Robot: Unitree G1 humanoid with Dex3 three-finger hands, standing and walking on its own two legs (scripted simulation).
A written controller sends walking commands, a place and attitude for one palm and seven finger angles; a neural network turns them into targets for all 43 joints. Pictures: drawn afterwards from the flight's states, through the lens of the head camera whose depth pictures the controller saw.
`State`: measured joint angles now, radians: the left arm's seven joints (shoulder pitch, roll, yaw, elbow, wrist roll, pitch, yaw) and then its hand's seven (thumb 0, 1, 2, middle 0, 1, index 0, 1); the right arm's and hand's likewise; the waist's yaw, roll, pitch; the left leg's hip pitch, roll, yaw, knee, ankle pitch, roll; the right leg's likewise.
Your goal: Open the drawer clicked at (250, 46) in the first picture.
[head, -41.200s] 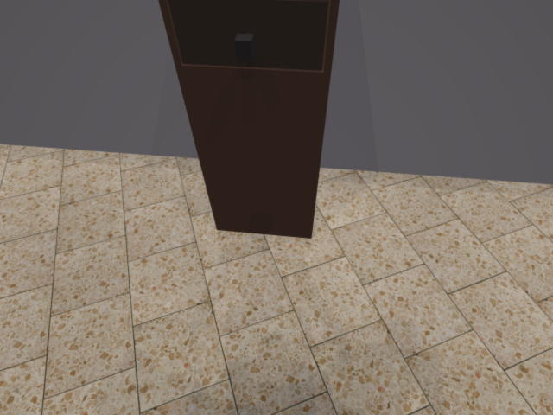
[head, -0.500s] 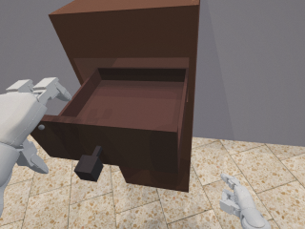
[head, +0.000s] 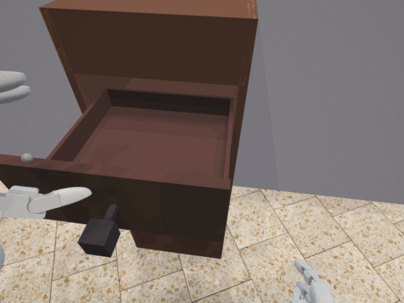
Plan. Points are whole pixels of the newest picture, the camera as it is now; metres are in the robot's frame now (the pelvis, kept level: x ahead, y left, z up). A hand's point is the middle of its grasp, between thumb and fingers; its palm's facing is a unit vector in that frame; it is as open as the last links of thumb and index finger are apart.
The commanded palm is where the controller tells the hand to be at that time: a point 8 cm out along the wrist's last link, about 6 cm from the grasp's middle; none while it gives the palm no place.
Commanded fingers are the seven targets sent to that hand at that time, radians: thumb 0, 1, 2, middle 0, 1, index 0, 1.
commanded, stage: draw the hand back to the body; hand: left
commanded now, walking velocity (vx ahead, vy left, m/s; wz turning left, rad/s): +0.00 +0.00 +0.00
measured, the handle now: (105, 226) +0.20 +0.19 +0.11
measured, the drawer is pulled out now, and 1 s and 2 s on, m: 0.29 0.29 0.29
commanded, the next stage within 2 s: step back with the hand held close in 0.70 s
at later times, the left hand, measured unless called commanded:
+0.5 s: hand (19, 138) +0.20 +0.24 +0.30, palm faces +0.58 -0.74 -0.34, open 8.6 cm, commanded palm +0.15 +0.28 +0.30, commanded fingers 0.00 0.90 0.90 -0.20 -0.30 -0.20 -0.30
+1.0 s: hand (27, 140) +0.20 +0.24 +0.29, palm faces +0.52 -0.74 -0.43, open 7.4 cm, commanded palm +0.13 +0.29 +0.30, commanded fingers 0.00 0.90 0.90 -0.20 -0.30 -0.20 -0.30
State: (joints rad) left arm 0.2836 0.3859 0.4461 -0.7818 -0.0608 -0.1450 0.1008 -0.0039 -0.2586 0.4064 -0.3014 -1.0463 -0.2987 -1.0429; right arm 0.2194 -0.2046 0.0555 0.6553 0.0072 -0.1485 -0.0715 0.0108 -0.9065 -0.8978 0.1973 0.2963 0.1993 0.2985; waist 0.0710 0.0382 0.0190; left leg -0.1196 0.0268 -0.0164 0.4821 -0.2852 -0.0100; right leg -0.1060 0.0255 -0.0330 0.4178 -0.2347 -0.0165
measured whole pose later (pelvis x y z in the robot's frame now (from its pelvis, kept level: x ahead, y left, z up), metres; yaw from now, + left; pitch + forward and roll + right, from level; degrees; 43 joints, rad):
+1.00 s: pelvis -0.01 +0.01 +0.00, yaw +0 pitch +1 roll -1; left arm 0.29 0.47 0.55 -0.68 -0.06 -0.19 0.11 0.01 0.89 0.90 -0.21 -0.31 -0.21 -0.30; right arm 0.16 -0.23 0.01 0.61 0.02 -0.05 -0.06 0.01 -0.91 -0.90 0.20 0.30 0.20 0.30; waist 0.01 0.06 -0.01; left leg -0.24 0.02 -0.01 0.49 -0.26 0.00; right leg -0.22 0.02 -0.03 0.41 -0.20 0.00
